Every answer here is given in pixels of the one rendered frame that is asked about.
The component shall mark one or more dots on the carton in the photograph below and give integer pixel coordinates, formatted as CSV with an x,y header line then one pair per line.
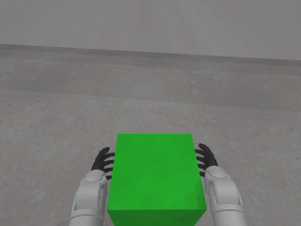
x,y
155,181

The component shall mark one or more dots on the right robot hand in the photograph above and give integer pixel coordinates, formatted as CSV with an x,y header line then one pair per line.
x,y
208,158

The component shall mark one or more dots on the robot left forearm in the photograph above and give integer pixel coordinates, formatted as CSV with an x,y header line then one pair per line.
x,y
88,205

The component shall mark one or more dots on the robot right forearm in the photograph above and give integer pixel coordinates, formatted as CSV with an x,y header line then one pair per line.
x,y
227,207

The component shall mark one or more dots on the left robot hand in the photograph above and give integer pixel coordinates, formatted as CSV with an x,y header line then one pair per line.
x,y
99,163

